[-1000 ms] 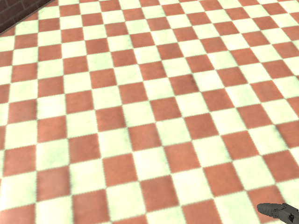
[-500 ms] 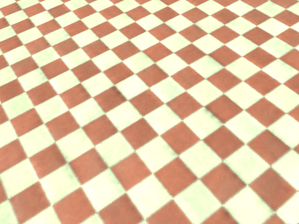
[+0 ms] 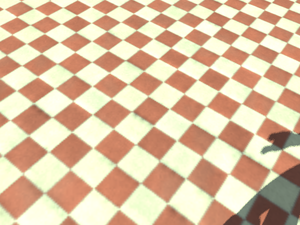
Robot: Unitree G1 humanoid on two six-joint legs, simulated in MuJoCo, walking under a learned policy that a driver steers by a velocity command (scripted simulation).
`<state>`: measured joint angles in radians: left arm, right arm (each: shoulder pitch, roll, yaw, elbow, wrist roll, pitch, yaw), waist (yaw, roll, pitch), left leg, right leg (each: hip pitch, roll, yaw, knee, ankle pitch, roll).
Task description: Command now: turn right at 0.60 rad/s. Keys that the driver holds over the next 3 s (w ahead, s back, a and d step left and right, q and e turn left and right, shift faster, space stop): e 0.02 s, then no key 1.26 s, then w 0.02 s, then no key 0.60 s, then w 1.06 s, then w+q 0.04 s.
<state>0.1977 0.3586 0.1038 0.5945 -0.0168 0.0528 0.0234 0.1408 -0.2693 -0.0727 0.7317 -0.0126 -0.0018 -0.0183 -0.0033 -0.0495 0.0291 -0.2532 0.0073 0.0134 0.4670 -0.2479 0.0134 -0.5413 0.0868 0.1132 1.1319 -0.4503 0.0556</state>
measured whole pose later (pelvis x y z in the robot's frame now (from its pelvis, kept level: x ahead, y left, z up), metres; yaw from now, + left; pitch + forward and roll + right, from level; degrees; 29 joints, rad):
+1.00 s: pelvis +0.00 -0.03 +0.00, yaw -7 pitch -2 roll +0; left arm 0.19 0.23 0.05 0.88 0.01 0.01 0.03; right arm 0.21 -0.24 -0.01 0.88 -0.01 -0.01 -0.03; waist -0.01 0.00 0.04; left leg -0.18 0.02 0.01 0.52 -0.31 -0.02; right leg -0.22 0.02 0.03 0.52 -0.27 0.00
